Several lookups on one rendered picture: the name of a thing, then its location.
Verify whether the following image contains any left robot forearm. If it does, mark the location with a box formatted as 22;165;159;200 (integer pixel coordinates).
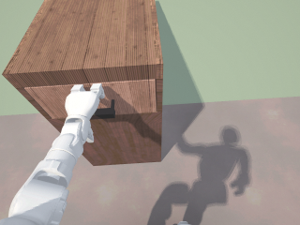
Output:
8;114;91;218

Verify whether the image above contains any drawer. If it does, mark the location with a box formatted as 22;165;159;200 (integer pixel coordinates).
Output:
24;79;157;118

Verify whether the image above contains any handle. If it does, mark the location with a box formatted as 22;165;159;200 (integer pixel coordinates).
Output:
90;99;115;120

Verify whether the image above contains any robot left hand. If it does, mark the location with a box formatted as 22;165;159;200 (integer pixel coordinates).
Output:
65;83;105;143

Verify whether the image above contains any cabinet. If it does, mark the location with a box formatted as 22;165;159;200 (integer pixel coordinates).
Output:
2;0;163;166

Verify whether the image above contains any left robot upper arm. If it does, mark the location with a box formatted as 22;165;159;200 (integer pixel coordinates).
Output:
0;179;69;225

